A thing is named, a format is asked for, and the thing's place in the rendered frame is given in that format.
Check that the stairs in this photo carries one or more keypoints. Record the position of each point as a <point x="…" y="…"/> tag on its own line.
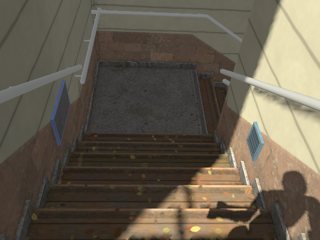
<point x="213" y="99"/>
<point x="150" y="186"/>

